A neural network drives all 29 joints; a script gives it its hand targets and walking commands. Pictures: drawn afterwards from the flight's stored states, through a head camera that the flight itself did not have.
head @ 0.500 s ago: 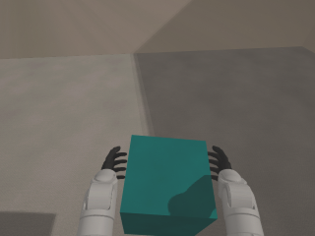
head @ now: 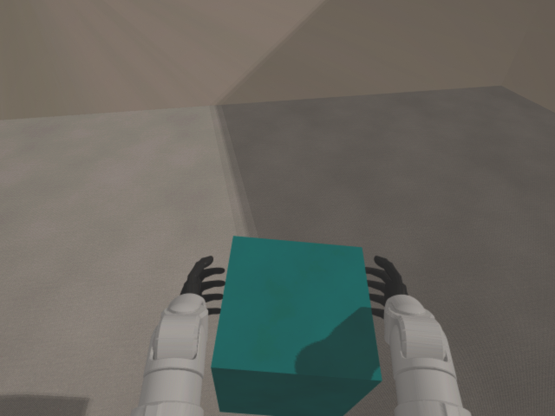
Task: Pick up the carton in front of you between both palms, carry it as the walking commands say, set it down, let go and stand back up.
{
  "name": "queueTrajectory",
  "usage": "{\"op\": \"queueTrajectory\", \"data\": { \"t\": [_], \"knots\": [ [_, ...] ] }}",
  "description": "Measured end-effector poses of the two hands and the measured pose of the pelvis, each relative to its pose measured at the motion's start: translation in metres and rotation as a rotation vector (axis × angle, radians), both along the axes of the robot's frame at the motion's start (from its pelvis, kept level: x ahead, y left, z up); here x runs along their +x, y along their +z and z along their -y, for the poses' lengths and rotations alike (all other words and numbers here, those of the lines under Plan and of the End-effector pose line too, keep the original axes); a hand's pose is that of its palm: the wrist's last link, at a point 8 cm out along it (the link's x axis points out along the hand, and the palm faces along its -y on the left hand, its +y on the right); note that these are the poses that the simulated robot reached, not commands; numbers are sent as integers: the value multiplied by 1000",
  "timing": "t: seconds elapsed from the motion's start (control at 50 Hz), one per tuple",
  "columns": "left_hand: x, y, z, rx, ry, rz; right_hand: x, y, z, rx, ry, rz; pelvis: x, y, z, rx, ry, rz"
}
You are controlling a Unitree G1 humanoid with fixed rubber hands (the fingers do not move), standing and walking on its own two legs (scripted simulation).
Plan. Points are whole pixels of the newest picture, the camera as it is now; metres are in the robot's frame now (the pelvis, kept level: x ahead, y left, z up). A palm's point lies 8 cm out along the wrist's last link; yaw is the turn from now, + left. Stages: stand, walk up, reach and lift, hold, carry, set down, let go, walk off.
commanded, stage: hold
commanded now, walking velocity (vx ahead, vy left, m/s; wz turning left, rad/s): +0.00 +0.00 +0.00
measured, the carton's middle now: (288, 332) +0.30 +0.00 -0.05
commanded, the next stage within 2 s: set down in 0.04 s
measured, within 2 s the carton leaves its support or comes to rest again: neither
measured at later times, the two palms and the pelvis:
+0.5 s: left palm (204, 316) +0.33 +0.15 -0.06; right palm (371, 312) +0.34 -0.14 -0.05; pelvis -0.01 -0.02 -0.02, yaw +1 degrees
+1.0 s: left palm (210, 343) +0.37 +0.16 -0.24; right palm (344, 349) +0.36 -0.13 -0.22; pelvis -0.07 -0.01 -0.17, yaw -1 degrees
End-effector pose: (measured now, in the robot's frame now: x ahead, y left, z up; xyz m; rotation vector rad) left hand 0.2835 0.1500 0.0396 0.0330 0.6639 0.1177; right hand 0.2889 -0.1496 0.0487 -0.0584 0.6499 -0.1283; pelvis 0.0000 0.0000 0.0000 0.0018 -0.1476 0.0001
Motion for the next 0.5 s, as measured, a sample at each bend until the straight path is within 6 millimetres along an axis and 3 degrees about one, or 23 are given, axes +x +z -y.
{"op": "queueTrajectory", "data": {
  "t": [0.16,0.28,0.4,0.5],
  "knots": [
    [9,-3,2,-2,0,-9,10,-2,2,-3,-1,-9,7,1,2,1,1,-10],
    [22,-18,5,-16,16,-37,25,-15,3,-3,-17,-38,6,-2,7,3,3,-38],
    [38,-52,5,-10,20,-42,43,-46,0,-22,-30,-44,-2,-12,14,-2,10,-138],
    [42,-102,-1,2,9,-53,48,-95,-5,-28,-14,-53,-12,-24,19,-10,21,-278]
  ]
}}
